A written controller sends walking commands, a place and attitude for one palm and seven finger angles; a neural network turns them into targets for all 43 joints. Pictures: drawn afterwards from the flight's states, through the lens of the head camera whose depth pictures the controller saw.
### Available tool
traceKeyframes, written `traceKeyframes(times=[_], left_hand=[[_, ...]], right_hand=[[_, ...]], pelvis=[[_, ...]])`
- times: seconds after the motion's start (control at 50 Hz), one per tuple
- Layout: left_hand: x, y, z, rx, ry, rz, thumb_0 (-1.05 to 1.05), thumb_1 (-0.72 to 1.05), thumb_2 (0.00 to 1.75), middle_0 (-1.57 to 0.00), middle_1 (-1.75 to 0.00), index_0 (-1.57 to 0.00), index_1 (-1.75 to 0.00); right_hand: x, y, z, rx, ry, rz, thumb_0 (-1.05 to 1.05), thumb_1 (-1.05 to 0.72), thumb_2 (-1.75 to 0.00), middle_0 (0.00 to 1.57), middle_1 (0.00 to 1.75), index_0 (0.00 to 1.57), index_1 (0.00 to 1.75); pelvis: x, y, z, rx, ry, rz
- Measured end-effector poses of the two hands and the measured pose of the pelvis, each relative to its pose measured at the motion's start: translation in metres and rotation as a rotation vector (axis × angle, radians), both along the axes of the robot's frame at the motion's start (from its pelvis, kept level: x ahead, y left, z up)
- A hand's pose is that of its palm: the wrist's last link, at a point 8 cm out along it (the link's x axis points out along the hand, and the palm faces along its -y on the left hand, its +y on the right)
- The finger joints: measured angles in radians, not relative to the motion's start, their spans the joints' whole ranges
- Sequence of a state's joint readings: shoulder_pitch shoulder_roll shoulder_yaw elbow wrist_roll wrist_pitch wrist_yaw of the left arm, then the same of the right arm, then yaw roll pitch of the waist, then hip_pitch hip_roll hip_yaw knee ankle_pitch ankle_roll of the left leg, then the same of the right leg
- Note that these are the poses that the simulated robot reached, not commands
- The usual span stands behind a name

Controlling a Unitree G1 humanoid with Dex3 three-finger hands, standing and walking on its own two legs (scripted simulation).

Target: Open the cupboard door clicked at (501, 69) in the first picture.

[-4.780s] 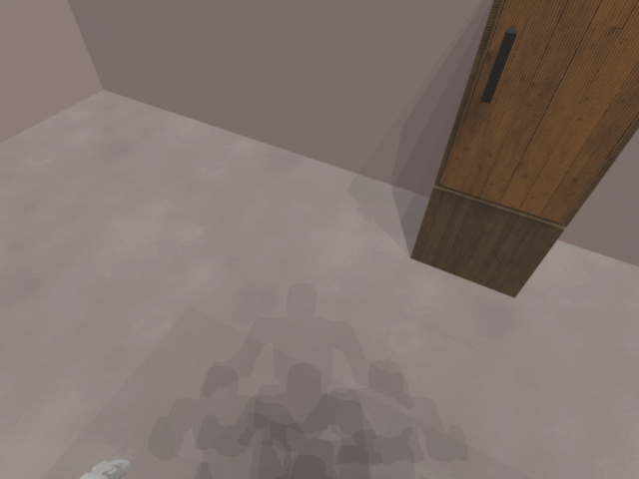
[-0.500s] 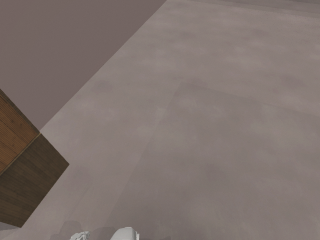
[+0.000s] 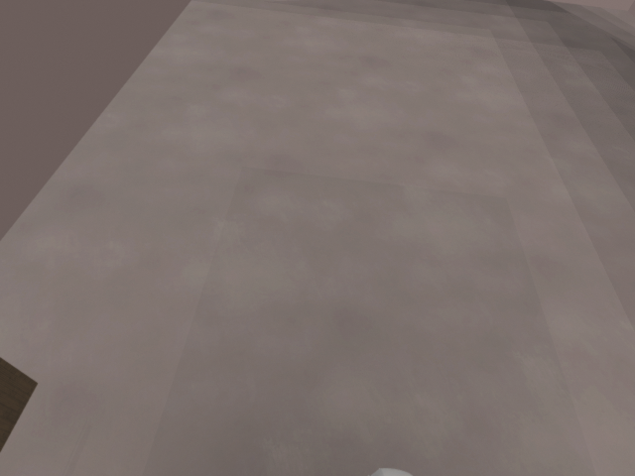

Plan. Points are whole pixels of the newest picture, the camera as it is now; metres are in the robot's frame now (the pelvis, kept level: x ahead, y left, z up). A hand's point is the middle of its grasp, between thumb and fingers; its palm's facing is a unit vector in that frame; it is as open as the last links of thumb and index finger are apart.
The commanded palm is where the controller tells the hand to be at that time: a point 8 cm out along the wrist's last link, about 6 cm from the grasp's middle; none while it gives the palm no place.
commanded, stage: walk to a spot facing it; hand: left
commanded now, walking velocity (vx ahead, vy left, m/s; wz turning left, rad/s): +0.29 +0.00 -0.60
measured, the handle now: out of the picture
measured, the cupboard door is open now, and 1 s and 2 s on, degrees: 0 0 0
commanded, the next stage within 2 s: turn to face it in 0.48 s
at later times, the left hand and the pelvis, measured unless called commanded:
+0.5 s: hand out of the picture +0.14 +0.10 -0.17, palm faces -0.17 -0.97 -0.19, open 7.3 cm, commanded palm none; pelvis +0.10 -0.07 +0.00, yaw -12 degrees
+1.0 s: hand (244, 345) +0.34 +0.14 -0.18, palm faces -0.03 -0.98 -0.18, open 7.3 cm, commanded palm none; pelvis +0.23 -0.04 -0.01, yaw -4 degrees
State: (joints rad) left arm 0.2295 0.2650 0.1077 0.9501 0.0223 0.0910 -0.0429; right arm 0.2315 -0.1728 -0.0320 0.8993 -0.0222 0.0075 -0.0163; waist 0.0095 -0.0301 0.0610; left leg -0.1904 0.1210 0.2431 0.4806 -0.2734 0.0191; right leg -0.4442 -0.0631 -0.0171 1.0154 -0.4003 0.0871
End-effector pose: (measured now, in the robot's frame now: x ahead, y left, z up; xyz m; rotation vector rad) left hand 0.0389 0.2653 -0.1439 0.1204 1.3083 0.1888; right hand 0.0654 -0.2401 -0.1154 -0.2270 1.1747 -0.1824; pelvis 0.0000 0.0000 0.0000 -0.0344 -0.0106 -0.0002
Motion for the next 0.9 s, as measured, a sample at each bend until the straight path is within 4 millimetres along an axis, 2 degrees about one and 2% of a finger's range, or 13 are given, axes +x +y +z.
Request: traceKeyframes(times=[0.08, 0.18, 0.22, 0.26, 0.32, 0.44, 0.56, 0.64, 0.68, 0.72, 0.76, 0.84, 0.9], left_hand=[[0.042, -0.021, 0.007, 0.003, -0.036, -0.108, 0.01, 0.91, 0.90, -0.19, -0.30, -0.20, -0.30], [0.108, -0.063, 0.015, 0.032, -0.144, -0.241, 0.01, 0.91, 0.90, -0.19, -0.30, -0.20, -0.30], [0.127, -0.078, 0.016, 0.045, -0.204, -0.266, 0.01, 0.91, 0.90, -0.19, -0.30, -0.20, -0.30], [0.135, -0.090, 0.021, 0.047, -0.230, -0.266, 0.01, 0.91, 0.90, -0.19, -0.30, -0.20, -0.30], [0.134, -0.102, 0.025, 0.044, -0.201, -0.265, 0.00, 0.91, 0.90, -0.20, -0.30, -0.20, -0.30], [0.117, -0.113, 0.015, 0.016, -0.048, -0.265, 0.00, 0.92, 0.90, -0.20, -0.30, -0.21, -0.30], [0.106, -0.110, -0.005, -0.022, 0.101, -0.207, 0.01, 0.91, 0.90, -0.20, -0.30, -0.21, -0.30], [0.113, -0.100, -0.025, -0.046, 0.193, -0.170, 0.01, 0.91, 0.90, -0.20, -0.30, -0.21, -0.30], [0.124, -0.092, -0.036, -0.053, 0.225, -0.156, 0.01, 0.91, 0.90, -0.20, -0.30, -0.21, -0.30], [0.143, -0.086, -0.039, -0.049, 0.218, -0.156, 0.01, 0.91, 0.90, -0.20, -0.30, -0.21, -0.30], [0.168, -0.081, -0.036, -0.044, 0.180, -0.162, 0.01, 0.91, 0.90, -0.20, -0.30, -0.20, -0.30], [0.225, -0.077, -0.024, -0.039, 0.051, -0.157, 0.01, 0.91, 0.90, -0.20, -0.30, -0.20, -0.30], [0.261, -0.075, -0.015, -0.030, -0.044, -0.145, 0.01, 0.91, 0.90, -0.20, -0.30, -0.20, -0.30]], right_hand=[[-0.045, -0.018, -0.013, 0.024, 0.067, -0.108, 0.00, -0.90, -0.90, 0.21, 0.30, 0.20, 0.30], [-0.098, -0.047, -0.037, 0.057, 0.174, -0.231, 0.00, -0.90, -0.90, 0.21, 0.30, 0.20, 0.30], [-0.111, -0.058, -0.047, 0.068, 0.227, -0.254, 0.00, -0.91, -0.90, 0.20, 0.30, 0.20, 0.30], [-0.110, -0.065, -0.046, 0.076, 0.258, -0.263, 0.01, -0.91, -0.90, 0.20, 0.30, 0.20, 0.30], [-0.086, -0.074, -0.038, 0.082, 0.219, -0.272, 0.01, -0.91, -0.90, 0.20, 0.30, 0.20, 0.30], [-0.009, -0.082, -0.024, 0.082, 0.077, -0.268, 0.01, -0.91, -0.90, 0.20, 0.30, 0.19, 0.30], [0.076, -0.072, -0.024, 0.086, 0.020, -0.217, 0.00, -0.91, -0.90, 0.20, 0.30, 0.19, 0.30], [0.137, -0.057, -0.030, 0.066, -0.019, -0.178, 0.00, -0.91, -0.90, 0.20, 0.30, 0.20, 0.30], [0.157, -0.050, -0.034, 0.047, -0.038, -0.169, 0.00, -0.91, -0.90, 0.20, 0.30, 0.20, 0.30], [0.167, -0.041, -0.034, 0.047, -0.030, -0.171, 0.00, -0.91, -0.90, 0.20, 0.30, 0.20, 0.30], [0.170, -0.033, -0.031, 0.051, -0.009, -0.181, 0.00, -0.91, -0.90, 0.20, 0.30, 0.20, 0.30], [0.169, -0.031, -0.024, 0.035, 0.046, -0.180, -0.01, -0.94, -0.90, 0.20, 0.30, 0.20, 0.30], [0.168, -0.030, -0.023, 0.043, 0.088, -0.166, -0.01, -0.93, -0.90, 0.20, 0.30, 0.20, 0.30]], pelvis=[[0.003, -0.011, -0.002, 0.011, 0.007, -0.061], [0.015, -0.035, -0.013, 0.031, 0.015, -0.126], [0.021, -0.045, -0.019, 0.026, 0.009, -0.138], [0.030, -0.052, -0.016, 0.026, 0.000, -0.147], [0.046, -0.061, -0.007, 0.041, -0.005, -0.178], [0.083, -0.069, 0.001, 0.039, -0.008, -0.206], [0.131, -0.064, -0.006, 0.009, -0.009, -0.207], [0.173, -0.053, -0.021, -0.005, -0.014, -0.205], [0.190, -0.046, -0.029, -0.004, -0.019, -0.197], [0.201, -0.042, -0.029, 0.005, -0.028, -0.201], [0.209, -0.038, -0.024, 0.007, -0.029, -0.193], [0.218, -0.031, -0.014, 0.010, -0.016, -0.153], [0.223, -0.030, -0.010, 0.011, -0.004, -0.122]])
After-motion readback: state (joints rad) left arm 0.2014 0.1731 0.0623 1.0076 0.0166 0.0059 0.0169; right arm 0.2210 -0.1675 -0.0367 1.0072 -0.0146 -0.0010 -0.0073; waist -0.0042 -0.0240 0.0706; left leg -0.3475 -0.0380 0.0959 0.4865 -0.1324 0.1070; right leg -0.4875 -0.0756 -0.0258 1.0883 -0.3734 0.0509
